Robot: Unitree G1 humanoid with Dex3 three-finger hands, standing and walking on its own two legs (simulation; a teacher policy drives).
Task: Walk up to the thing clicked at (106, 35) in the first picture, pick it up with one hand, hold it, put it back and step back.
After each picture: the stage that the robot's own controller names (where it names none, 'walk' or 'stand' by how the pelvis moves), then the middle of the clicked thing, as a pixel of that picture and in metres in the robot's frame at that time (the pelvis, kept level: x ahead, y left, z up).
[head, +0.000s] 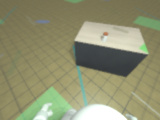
stand; (104, 37) +1.01 -0.18 -0.12
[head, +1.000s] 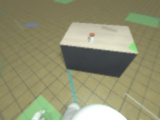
walk; (91, 38) +0.91 +0.05 -0.09
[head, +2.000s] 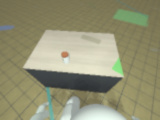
stand; (65, 57) +0.51 +0.27 -0.11
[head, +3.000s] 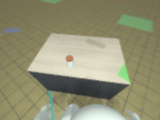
walk; (70, 61) +0.49 +0.20 -0.10
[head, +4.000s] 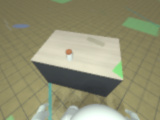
stand; (69, 55) +0.58 +0.24 -0.10
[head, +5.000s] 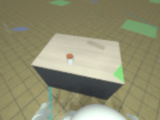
stand; (70, 59) +0.56 +0.21 -0.12
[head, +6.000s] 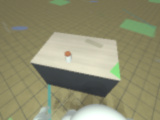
stand; (68, 57) +0.59 +0.24 -0.12
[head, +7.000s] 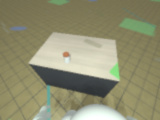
stand; (66, 57) +0.57 +0.25 -0.12
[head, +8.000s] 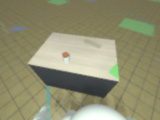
stand; (66, 57) +0.57 +0.26 -0.12
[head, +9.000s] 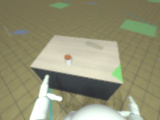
rise first; (68, 60) +0.55 +0.25 -0.12
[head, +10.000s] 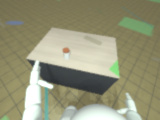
go down; (66, 53) +0.59 +0.25 -0.10
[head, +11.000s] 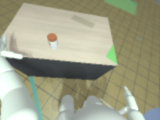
go down; (53, 41) +0.56 +0.25 -0.04
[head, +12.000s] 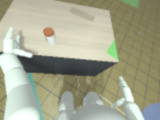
close in; (50, 36) +0.57 +0.25 -0.02
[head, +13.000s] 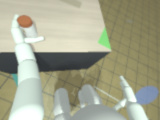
close; (28, 28) +0.59 +0.27 +0.02
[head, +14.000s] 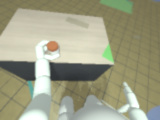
lift; (53, 50) +0.46 +0.19 +0.04
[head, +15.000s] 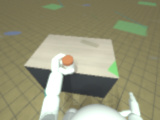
lift; (68, 65) +0.32 +0.14 +0.13
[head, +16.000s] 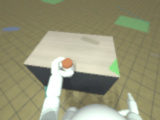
hold; (68, 67) +0.33 +0.15 +0.08
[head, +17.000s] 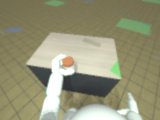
hold; (69, 66) +0.32 +0.15 +0.11
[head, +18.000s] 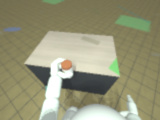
crouch; (67, 69) +0.32 +0.15 +0.08
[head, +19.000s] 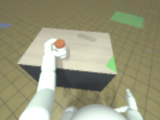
crouch; (61, 49) +0.44 +0.19 +0.12
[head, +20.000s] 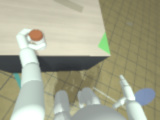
lower; (38, 40) +0.52 +0.23 -0.02
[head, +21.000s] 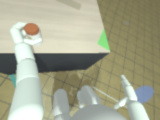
lower; (34, 35) +0.54 +0.24 +0.01
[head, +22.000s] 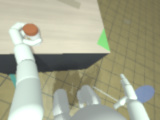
lower; (33, 35) +0.54 +0.24 +0.01
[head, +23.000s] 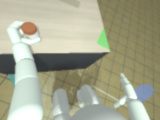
lower; (32, 34) +0.54 +0.24 +0.01
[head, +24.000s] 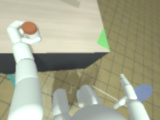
loosen; (32, 34) +0.54 +0.25 +0.01
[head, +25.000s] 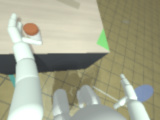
withdraw; (33, 35) +0.54 +0.24 +0.01
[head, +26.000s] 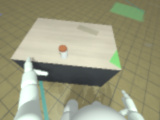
sink last; (63, 52) +0.53 +0.21 -0.05
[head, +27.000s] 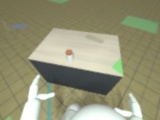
stand; (69, 55) +0.55 +0.23 -0.07
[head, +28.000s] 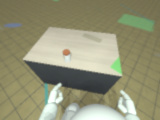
stand; (66, 55) +0.54 +0.23 -0.06
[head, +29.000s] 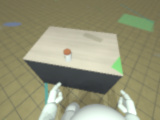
stand; (67, 55) +0.54 +0.22 -0.05
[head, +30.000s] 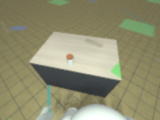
stand; (70, 60) +0.54 +0.21 -0.11
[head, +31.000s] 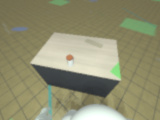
stand; (70, 60) +0.54 +0.21 -0.12
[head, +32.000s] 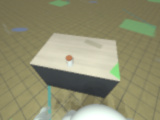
stand; (69, 61) +0.54 +0.22 -0.13
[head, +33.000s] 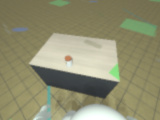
stand; (68, 61) +0.53 +0.23 -0.12
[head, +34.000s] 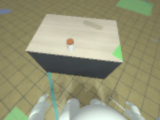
walk; (70, 45) +0.60 +0.20 -0.10
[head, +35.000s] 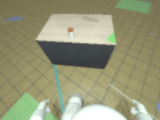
walk; (71, 33) +0.83 +0.28 -0.09
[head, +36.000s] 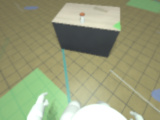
stand; (82, 18) +1.15 +0.18 -0.09
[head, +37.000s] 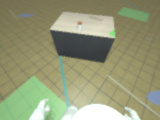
stand; (79, 26) +1.12 +0.20 -0.11
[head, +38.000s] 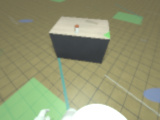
stand; (76, 29) +1.17 +0.22 -0.12
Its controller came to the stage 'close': yes
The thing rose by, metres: 0.23
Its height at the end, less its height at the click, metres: +0.00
